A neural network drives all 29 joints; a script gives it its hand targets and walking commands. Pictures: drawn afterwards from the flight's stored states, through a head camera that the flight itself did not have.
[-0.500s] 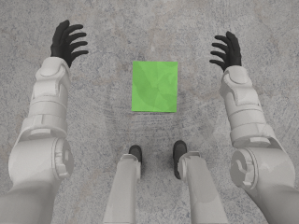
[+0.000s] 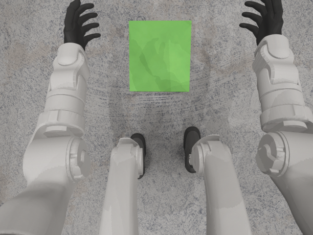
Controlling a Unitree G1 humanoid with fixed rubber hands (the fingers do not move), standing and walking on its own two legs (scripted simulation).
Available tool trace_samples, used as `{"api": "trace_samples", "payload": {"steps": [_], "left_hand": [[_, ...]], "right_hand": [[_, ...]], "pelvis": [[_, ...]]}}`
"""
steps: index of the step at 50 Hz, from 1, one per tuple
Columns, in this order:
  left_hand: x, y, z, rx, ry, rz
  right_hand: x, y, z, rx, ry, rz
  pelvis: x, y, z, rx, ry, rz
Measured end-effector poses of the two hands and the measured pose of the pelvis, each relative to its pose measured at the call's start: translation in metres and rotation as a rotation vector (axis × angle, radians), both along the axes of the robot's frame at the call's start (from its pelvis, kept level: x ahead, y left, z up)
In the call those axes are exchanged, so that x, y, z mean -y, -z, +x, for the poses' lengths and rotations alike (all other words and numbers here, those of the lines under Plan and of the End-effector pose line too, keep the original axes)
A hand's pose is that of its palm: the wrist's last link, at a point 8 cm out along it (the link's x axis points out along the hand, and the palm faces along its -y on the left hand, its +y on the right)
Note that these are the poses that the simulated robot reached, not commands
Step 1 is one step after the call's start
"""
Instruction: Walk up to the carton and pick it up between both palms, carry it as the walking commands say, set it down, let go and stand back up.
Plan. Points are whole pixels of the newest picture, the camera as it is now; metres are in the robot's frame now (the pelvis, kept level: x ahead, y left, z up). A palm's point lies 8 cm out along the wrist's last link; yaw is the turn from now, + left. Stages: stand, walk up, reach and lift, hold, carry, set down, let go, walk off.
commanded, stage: reach and lift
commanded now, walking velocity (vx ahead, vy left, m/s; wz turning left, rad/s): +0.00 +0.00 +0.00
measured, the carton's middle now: (159, 60) +0.52 +0.02 -0.47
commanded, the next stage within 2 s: none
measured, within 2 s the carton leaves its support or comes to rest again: neither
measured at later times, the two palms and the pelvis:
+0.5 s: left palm (89, 54) +0.51 +0.21 -0.28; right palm (231, 49) +0.51 -0.18 -0.28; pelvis -0.03 +0.01 -0.12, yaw -2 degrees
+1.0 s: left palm (108, 65) +0.50 +0.19 -0.40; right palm (223, 59) +0.50 -0.20 -0.39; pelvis -0.03 +0.01 -0.18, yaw -1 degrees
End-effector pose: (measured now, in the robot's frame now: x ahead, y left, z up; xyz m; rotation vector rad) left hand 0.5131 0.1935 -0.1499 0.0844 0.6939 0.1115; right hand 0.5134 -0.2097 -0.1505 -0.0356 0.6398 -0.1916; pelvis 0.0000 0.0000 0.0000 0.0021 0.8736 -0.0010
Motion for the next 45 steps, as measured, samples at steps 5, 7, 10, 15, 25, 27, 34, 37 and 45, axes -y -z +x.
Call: {"api": "trace_samples", "payload": {"steps": [5,7,10,15,25,27,34,37,45], "left_hand": [[-0.002,0.01,0.004,0.022,-0.005,0.032],[-0.008,0.015,0.004,0.014,-0.005,0.047],[-0.015,0.033,-0.001,-0.032,-0.006,0.048],[-0.017,0.071,-0.005,-0.051,-0.006,0.022],[-0.021,0.13,0.001,-0.017,-0.038,-0.017],[-0.022,0.14,0.0,-0.023,-0.027,-0.009],[-0.012,0.173,-0.001,-0.05,0.014,-0.011],[-0.008,0.191,-0.004,-0.079,0.016,-0.013],[0.0,0.239,-0.014,-0.112,0.016,-0.008]], "right_hand": [[-0.01,0.022,0.004,-0.02,-0.027,0.014],[-0.013,0.037,-0.003,-0.059,-0.028,0.024],[-0.015,0.067,-0.019,-0.139,-0.022,0.034],[-0.016,0.101,-0.024,-0.154,-0.008,0.015],[-0.026,0.132,-0.003,-0.082,-0.004,-0.025],[-0.026,0.144,-0.01,-0.118,0.004,-0.031],[-0.019,0.186,-0.029,-0.191,0.022,-0.023],[-0.013,0.2,-0.028,-0.187,0.023,-0.026],[-0.011,0.242,-0.021,-0.186,-0.002,-0.01]], "pelvis": [[0.008,0.025,-0.003,0.019,0.002,0.015],[0.01,0.033,-0.004,0.021,0.002,0.018],[0.01,0.046,-0.006,0.022,0.004,0.02],[0.006,0.071,-0.012,0.028,0.006,0.013],[-0.011,0.118,-0.026,0.104,0.01,-0.026],[-0.013,0.123,-0.027,0.116,0.01,-0.032],[-0.017,0.137,-0.029,0.138,0.01,-0.042],[-0.016,0.145,-0.029,0.149,0.011,-0.039],[-0.008,0.167,-0.031,0.173,0.014,-0.02]]}}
